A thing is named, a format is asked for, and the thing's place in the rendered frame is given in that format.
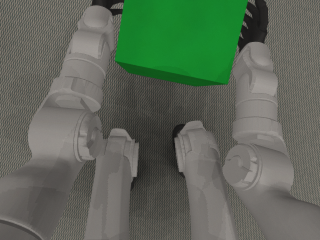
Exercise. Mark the robot left shin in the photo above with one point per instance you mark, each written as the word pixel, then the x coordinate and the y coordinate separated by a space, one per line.
pixel 114 132

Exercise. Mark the right robot upper arm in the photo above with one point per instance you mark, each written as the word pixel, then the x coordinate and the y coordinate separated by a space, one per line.
pixel 262 179

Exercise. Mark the robot left forearm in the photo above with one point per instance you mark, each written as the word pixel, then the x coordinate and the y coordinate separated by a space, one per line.
pixel 79 85

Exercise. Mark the robot left hand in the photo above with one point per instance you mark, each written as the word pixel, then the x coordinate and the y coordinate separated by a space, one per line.
pixel 108 4

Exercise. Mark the robot right thigh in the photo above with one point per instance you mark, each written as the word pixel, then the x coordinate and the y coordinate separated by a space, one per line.
pixel 211 215

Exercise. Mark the carton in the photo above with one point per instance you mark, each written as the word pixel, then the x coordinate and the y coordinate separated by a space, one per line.
pixel 191 42

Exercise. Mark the robot right hand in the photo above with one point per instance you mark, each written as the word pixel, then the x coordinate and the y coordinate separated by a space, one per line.
pixel 257 24

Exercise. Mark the left robot upper arm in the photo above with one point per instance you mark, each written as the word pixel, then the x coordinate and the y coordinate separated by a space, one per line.
pixel 33 197

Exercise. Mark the robot right forearm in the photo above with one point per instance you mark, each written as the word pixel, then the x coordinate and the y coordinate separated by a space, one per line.
pixel 256 102

